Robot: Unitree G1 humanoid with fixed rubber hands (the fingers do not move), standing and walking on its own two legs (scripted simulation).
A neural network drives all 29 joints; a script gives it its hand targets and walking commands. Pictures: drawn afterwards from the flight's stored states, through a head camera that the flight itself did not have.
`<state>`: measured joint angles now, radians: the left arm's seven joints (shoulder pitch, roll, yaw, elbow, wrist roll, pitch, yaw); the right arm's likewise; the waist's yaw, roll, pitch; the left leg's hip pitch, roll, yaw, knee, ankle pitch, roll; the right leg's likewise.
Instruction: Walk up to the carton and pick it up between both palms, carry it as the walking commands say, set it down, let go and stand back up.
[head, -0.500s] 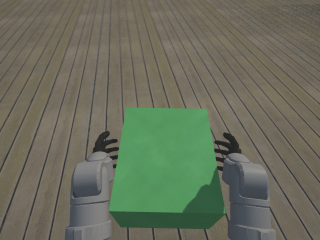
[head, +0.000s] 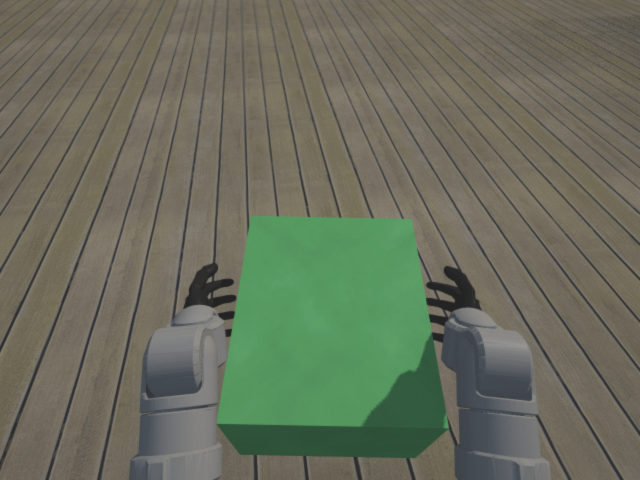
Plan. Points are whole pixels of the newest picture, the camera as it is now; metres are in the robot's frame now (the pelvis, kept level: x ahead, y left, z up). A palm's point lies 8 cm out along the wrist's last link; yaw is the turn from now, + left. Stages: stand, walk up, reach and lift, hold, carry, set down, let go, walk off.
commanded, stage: carry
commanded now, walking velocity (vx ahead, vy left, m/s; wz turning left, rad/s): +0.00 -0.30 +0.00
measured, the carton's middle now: (329, 331) +0.32 +0.00 +0.00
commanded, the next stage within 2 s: none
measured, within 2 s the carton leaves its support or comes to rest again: neither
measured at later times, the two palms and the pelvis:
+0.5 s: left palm (252, 324) +0.27 +0.09 +0.09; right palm (521, 340) +0.26 -0.21 +0.08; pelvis -0.02 -0.05 +0.00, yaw +0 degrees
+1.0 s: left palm (221, 351) +0.24 +0.13 +0.08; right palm (495, 352) +0.25 -0.18 +0.07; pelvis -0.03 -0.03 +0.00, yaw +1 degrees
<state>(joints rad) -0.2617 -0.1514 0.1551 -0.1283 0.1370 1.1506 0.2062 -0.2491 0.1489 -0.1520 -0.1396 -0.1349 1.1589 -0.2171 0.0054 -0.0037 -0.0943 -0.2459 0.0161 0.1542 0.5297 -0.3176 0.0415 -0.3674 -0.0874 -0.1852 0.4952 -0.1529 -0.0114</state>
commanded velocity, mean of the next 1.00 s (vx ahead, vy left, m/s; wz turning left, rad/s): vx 0.00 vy -0.02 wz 0.00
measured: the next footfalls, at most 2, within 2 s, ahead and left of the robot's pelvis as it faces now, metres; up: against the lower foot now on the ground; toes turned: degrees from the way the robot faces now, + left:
none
